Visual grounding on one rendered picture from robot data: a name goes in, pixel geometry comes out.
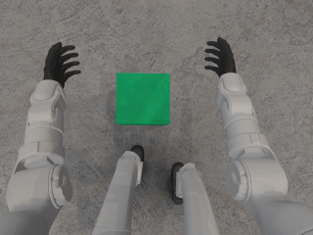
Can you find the carton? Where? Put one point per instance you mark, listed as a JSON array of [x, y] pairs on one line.
[[142, 98]]

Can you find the robot left forearm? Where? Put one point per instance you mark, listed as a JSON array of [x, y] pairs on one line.
[[44, 130]]

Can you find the robot right upper arm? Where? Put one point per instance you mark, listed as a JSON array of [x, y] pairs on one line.
[[261, 186]]

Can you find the robot left upper arm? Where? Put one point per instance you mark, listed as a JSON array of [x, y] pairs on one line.
[[35, 198]]

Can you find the robot right hand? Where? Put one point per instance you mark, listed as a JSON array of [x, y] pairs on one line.
[[226, 62]]

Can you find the robot right forearm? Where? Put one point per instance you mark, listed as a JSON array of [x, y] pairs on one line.
[[244, 137]]

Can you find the robot left hand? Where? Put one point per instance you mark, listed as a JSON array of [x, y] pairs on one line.
[[55, 69]]

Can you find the robot left thigh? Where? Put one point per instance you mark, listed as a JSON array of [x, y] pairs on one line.
[[115, 217]]

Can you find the robot left foot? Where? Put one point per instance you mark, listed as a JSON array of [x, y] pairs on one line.
[[139, 151]]

